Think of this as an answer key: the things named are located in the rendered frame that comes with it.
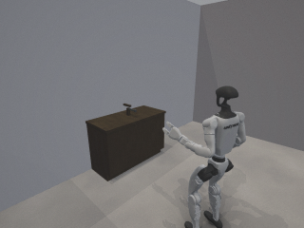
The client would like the right robot upper arm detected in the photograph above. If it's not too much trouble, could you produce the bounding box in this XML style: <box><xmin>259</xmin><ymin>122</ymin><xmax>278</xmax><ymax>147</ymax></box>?
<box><xmin>234</xmin><ymin>111</ymin><xmax>246</xmax><ymax>144</ymax></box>

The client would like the robot left forearm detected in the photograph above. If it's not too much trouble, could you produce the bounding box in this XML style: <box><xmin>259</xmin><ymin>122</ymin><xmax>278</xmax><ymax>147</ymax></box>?
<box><xmin>178</xmin><ymin>134</ymin><xmax>211</xmax><ymax>158</ymax></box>

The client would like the robot right forearm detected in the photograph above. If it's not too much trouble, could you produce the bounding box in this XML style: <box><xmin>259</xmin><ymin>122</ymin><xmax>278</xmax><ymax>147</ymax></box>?
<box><xmin>233</xmin><ymin>142</ymin><xmax>242</xmax><ymax>148</ymax></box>

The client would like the left robot upper arm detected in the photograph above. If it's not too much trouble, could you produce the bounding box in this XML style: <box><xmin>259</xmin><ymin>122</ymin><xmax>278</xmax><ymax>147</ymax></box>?
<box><xmin>202</xmin><ymin>116</ymin><xmax>218</xmax><ymax>158</ymax></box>

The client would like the left robot hand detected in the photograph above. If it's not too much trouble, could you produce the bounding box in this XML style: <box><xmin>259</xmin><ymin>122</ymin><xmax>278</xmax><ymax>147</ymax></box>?
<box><xmin>162</xmin><ymin>122</ymin><xmax>182</xmax><ymax>140</ymax></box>

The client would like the robot torso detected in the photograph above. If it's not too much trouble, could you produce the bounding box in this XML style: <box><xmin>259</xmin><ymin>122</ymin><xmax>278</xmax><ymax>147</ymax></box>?
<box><xmin>207</xmin><ymin>109</ymin><xmax>239</xmax><ymax>176</ymax></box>

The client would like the counter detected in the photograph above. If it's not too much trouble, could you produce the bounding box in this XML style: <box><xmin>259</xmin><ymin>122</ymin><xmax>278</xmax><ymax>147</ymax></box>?
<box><xmin>85</xmin><ymin>104</ymin><xmax>166</xmax><ymax>181</ymax></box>

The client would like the robot left thigh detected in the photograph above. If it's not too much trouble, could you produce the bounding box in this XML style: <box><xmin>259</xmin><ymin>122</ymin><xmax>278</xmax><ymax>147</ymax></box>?
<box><xmin>188</xmin><ymin>164</ymin><xmax>215</xmax><ymax>205</ymax></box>

